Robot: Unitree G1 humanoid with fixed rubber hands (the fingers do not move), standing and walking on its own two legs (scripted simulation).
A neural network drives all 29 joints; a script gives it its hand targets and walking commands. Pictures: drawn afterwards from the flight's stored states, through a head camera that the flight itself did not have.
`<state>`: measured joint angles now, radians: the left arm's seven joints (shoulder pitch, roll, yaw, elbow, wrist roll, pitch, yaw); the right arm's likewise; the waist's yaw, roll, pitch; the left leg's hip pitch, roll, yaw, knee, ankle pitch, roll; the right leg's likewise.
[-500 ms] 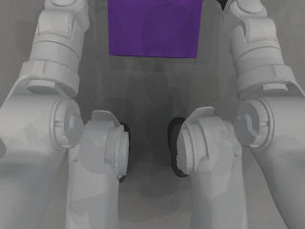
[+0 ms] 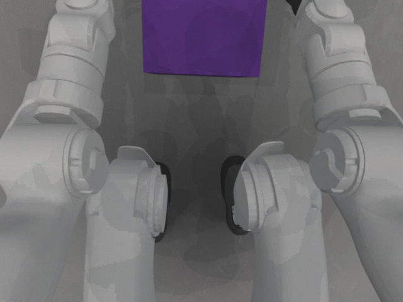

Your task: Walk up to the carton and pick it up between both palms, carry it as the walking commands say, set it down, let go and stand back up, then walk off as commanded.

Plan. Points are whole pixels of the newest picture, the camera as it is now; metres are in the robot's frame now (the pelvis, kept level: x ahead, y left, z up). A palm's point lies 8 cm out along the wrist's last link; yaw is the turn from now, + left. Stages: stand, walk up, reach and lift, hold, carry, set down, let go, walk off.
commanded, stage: set down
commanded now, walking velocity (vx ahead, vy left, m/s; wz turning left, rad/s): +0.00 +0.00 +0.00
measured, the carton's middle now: out of the picture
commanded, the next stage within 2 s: none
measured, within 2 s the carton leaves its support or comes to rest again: neither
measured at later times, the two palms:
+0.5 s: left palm out of the picture +0.56 +0.16 -0.18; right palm out of the picture +0.54 -0.19 -0.17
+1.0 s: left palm out of the picture +0.57 +0.16 -0.06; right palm out of the picture +0.55 -0.19 -0.05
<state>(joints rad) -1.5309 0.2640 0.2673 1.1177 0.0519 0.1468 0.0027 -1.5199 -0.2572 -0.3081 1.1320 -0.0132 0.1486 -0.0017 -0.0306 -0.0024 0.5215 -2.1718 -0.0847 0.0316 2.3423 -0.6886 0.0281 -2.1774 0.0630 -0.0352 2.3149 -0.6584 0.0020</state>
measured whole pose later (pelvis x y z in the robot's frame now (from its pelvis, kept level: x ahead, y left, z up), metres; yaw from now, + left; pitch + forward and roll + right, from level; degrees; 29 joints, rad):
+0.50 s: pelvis -0.01 +0.00 +0.01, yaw +0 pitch +31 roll -1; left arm -1.61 0.41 0.06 1.24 -0.18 0.08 0.05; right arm -1.57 -0.35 -0.18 1.22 0.15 0.07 -0.08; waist -0.03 0.00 0.52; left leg -2.20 -0.05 0.03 2.30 -0.65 0.03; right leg -2.21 0.03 -0.06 2.27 -0.61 -0.02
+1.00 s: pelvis -0.01 +0.00 +0.06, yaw +0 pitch +38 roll -1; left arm -1.55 0.38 0.12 1.13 -0.15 0.16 0.10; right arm -1.49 -0.33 -0.21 1.07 0.12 0.15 -0.11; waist -0.04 0.01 0.28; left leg -2.16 -0.06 0.02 2.08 -0.59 0.03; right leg -2.16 0.04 -0.03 2.06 -0.56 -0.01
